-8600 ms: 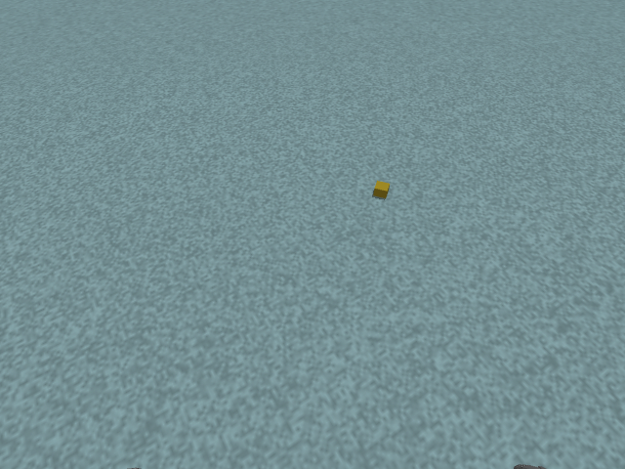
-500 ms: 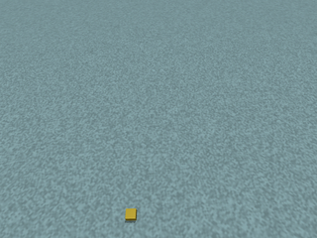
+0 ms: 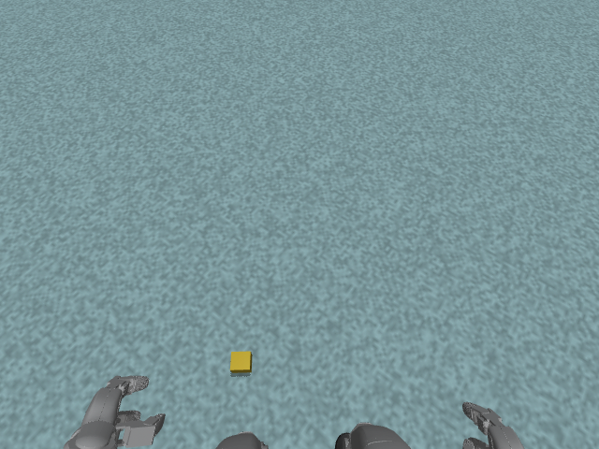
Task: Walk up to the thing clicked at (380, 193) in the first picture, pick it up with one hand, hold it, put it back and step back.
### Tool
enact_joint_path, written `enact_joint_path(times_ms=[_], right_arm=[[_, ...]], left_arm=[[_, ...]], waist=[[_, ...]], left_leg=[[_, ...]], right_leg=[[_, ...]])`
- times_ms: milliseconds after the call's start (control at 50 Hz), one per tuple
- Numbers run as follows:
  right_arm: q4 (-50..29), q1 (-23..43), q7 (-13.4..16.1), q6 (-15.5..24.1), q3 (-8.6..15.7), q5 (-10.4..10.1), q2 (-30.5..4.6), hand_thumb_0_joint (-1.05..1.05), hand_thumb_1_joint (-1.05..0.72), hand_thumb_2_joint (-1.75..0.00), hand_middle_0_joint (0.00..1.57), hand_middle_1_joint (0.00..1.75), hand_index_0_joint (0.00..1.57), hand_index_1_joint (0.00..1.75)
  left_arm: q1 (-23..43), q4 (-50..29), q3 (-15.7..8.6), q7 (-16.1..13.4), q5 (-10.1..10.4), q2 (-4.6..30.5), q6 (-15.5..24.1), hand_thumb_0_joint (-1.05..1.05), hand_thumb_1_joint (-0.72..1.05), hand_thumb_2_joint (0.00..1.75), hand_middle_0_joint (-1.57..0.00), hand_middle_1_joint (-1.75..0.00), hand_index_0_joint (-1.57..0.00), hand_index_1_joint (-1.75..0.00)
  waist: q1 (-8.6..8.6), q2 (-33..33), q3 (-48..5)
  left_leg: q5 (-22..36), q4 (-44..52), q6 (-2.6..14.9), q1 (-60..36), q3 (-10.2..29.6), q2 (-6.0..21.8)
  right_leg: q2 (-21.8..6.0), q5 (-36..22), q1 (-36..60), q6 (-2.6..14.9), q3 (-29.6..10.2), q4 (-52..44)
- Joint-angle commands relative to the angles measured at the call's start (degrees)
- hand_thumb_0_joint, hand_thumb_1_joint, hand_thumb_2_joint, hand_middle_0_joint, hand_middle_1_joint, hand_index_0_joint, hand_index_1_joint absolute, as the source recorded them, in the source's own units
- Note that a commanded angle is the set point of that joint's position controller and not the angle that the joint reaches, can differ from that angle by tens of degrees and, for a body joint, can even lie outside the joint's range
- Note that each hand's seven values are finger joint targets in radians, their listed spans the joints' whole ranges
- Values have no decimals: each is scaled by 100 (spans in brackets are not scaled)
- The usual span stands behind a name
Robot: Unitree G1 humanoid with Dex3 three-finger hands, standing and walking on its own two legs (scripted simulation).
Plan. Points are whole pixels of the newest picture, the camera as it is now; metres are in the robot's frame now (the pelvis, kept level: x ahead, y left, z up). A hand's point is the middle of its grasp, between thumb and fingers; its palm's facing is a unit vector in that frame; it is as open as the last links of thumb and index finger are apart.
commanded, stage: rise first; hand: left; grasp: from above
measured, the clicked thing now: (241, 362) +0.36 +0.19 -0.74
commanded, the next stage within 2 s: none
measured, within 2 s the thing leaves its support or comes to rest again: neither
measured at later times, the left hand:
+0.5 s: hand (161, 443) +0.14 +0.26 -0.30, palm faces -0.35 -0.73 -0.58, open 12.8 cm
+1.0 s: hand (196, 392) +0.25 +0.26 -0.49, palm faces -0.48 -0.30 -0.83, open 11.9 cm
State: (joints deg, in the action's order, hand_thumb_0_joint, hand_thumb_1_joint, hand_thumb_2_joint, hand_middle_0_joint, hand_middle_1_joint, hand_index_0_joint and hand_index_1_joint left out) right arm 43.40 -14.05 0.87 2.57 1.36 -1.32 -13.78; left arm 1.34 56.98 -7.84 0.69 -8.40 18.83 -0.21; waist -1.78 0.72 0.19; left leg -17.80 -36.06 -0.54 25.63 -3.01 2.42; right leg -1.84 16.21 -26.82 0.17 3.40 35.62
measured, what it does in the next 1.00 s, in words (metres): lowers itself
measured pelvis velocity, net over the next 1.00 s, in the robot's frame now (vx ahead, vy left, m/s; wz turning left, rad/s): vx -0.08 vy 0.01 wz -0.01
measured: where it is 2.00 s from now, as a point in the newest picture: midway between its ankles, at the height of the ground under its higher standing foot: outside the picture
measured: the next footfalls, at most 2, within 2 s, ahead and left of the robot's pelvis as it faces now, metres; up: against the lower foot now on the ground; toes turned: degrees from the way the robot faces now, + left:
none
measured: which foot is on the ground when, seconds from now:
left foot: down 0.00-1.00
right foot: down 0.00-1.00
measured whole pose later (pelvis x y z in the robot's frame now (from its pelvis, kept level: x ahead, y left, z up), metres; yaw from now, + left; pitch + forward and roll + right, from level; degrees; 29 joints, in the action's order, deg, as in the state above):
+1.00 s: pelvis -0.08 +0.01 -0.32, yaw +0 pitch +35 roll -3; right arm 41.9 -5.3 -2.9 6.4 4.1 2.6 -14.8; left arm 25.2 54.0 -1.8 -16.1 -52.4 24.9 8.4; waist -2.9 -0.8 -8.8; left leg -39.1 -118.0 0.7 113.6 1.5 2.7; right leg -4.7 36.5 -113.3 1.0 3.2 115.3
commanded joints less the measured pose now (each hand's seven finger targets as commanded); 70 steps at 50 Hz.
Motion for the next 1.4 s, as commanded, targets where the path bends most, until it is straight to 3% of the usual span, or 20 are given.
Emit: enact_joint_path(times_ms=[0, 40, 100, 140, 180, 200, 260, 300, 440, 540, 580, 700, 780, 920, 1020, 1040, 1180, 1220, 1280, 1380], right_arm=[[-959, -1, 19, 244, 409, 9, -1009, 0, -90, -90, 20, 30, 20, 30], [-1074, -32, -19, 327, 428, 39, -964, 0, -90, -90, 20, 30, 20, 30], [-1248, -21, -26, 451, 453, 85, -908, 0, -92, -91, 20, 30, 20, 30], [-1371, -9, -19, 508, 458, 102, -906, 0, -91, -90, 20, 30, 20, 30], [-1458, 65, -1, 537, 461, 97, -895, 0, -89, -90, 20, 30, 20, 30], [-1518, 132, 1, 563, 439, 103, -834, 0, -89, -90, 20, 30, 20, 30], [-1598, 219, 14, 650, 475, 104, -876, 0, -90, -90, 20, 30, 20, 30], [-1581, 275, 31, 718, 486, 110, -904, 0, -89, -90, 20, 30, 20, 30], [-1516, 478, 4, 957, 527, 91, -1030, 0, -89, -90, 20, 30, 20, 30], [-1326, 581, -84, 972, 587, 80, -1144, 0, -92, -91, 20, 30, 20, 30], [-1244, 583, -140, 963, 602, 100, -1157, 0, -91, -91, 20, 30, 20, 30], [-1016, 501, -250, 863, 665, 170, -1173, 0, -91, -91, 20, 30, 20, 30], [-912, 423, -281, 776, 712, 246, -1180, 0, -92, -91, 20, 30, 20, 30], [-687, 329, -292, 605, 718, 366, -1201, 0, -90, -90, 20, 30, 20, 30], [-551, 280, -328, 480, 659, 446, -1222, 0, -90, -90, 20, 30, 20, 30], [-528, 262, -340, 461, 652, 456, -1201, 0, -90, -90, 20, 30, 20, 30], [-319, 46, -445, 396, 607, 557, -1312, 0, -90, -90, 20, 30, 20, 30], [-312, 39, -465, 371, 613, 583, -1323, 0, -90, -90, 20, 30, 20, 30], [-281, 42, -504, 360, 600, 638, -1311, 0, -90, -90, 20, 30, 20, 30], [-173, -52, -544, 352, 593, 699, -1346, 0, -90, -90, 20, 30, 20, 30]], left_arm=[[-46, -677, -198, -143, -297, 1014, -179, 0, -39, 83, -31, -86, -29, -88], [-298, -812, -197, -160, -375, 822, -152, 0, -41, 84, -31, -86, -28, -89], [-468, -1335, -300, -225, -544, 902, -15, 0, -41, 82, -34, -84, -30, -87], [-586, -1751, -193, -251, -729, 778, 21, 0, -42, 84, -33, -84, -29, -87], [-713, -2105, -407, -342, -917, 1000, 33, 0, -40, 84, -33, -82, -29, -87], [-864, -2230, -247, -363, -975, 795, 15, 0, -40, 85, -33, -81, -29, -85], [-1068, -2763, -327, -430, -1146, 872, -45, 0, -40, 85, -34, -80, -29, -85], [-655, -2951, -155, -478, -1305, 838, -23, 0, -38, 83, -34, -81, -30, -85], [-55, -2618, 249, -799, -2184, 787, 341, 0, -30, 77, -35, -79, -34, -80], [387, -2287, 116, -1160, -2830, 1173, 503, 0, -28, 76, -38, -74, -37, -76], [593, -2150, 252, -1253, -3034, 1126, 540, 0, -27, 75, -38, -73, -37, -74], [1670, -1748, 149, -1539, -3651, 1499, 677, 0, -22, 74, -40, -69, -39, -70], [2327, -1565, 210, -1651, -3884, 1602, 769, 0, -18, 70, -42, -67, -42, -67], [3423, -1122, 274, -1876, -4408, 1945, 963, 0, -17, 73, -41, -67, -41, -67], [3886, -461, 287, -2053, -4752, 2130, 1041, 0, -18, 74, -39, -65, -39, -65], [3883, -411, 273, -2083, -4835, 2147, 1052, 0, -18, 75, -40, -64, -39, -65], [4311, 208, 456, -2309, -5312, 1965, 1113, 0, -13, 70, -41, -62, -42, -61], [4514, 308, 399, -2380, -5432, 2172, 1129, 0, -14, 71, -43, -60, -42, -60], [4791, 379, 418, -2502, -5575, 2211, 1166, 0, -13, 69, -43, -61, -43, -61], [5045, 522, 456, -2663, -5827, 2182, 1171, 0, -13, 68, -43, -61, -44, -60]], waist=[[134, -63, -1202], [136, -47, -1304], [178, -194, -1523], [98, -313, -1711], [196, -344, -1823], [141, -269, -1839], [139, -460, -2035], [-41, -428, -2104], [-102, -406, -2684], [60, -533, -3411], [44, -614, -3676], [18, -332, -4264], [-40, -161, -4629], [-141, -332, -4590], [-269, -356, -4151], [-212, -372, -4267], [-424, -773, -4136], [-433, -762, -4160], [-489, -818, -4110], [-553, -1124, -4227]], left_leg=[[1180, -263, 71, 179, 134, -270], [875, -662, 73, 541, 154, -256], [658, -1164, 64, 1057, 195, -218], [618, -1441, 54, 1222, 251, -185], [377, -1713, 69, 1518, 249, -191], [209, -1815, 83, 1677, 267, -195], [-149, -2192, 81, 2060, 319, -174], [-246, -2514, 70, 2380, 416, -142], [-677, -3734, 41, 3599, 550, -179], [-261, -4559, 12, 4137, 636, -208], [-52, -4888, 17, 4297, 637, -229], [-427, -5933, 136, 5455, 379, -331], [-788, -6343, 178, 5925, 293, -345], [-1485, -6769, 213, 6493, 296, -345], [-1944, -6956, 249, 7016, 359, -352], [-1877, -6991, 237, 6942, 381, -349], [-1516, -7265, 190, 6866, 518, -323], [-1564, -7382, 218, 6987, 459, -332], [-1807, -7424, 224, 7169, 456, -332], [-1566, -7555, 171, 6960, 546, -313]], right_leg=[[184, -916, 120, 111, -43, 221], [174, -571, -275, 120, -43, 593], [172, -348, -849, 124, -62, 1167], [170, -286, -1191, 152, -71, 1524], [159, -64, -1483, 147, -125, 1775], [148, 55, -1601, 135, -125, 1862], [140, 332, -2140, 122, -135, 2297], [123, 410, -2647, 112, -119, 2655], [56, 742, -4163, 111, -132, 3997], [26, 528, -5017, 161, -109, 4947], [18, 441, -5339, 177, -105, 5248], [13, 575, -5634, 144, -200, 5785], [13, 876, -5724, 121, -213, 5970], [41, 1607, -6402, 140, -140, 6367], [44, 2025, -6883, 145, -54, 6616], [46, 1952, -6898, 158, -24, 6709], [-2, 1494, -7612, 181, 138, 7208], [10, 1527, -7617, 185, 124, 7254], [8, 1738, -7730, 190, 142, 7347], [-11, 1517, -8096, 203, 208, 7647]])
